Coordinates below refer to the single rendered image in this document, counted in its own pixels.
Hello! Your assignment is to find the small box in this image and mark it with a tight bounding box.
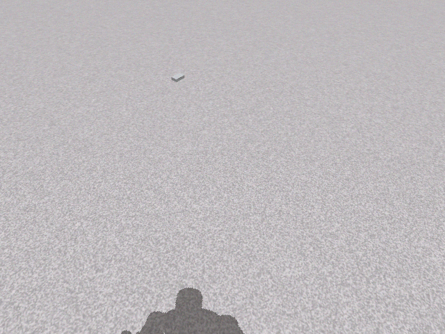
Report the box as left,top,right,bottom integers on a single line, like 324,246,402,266
171,73,184,82

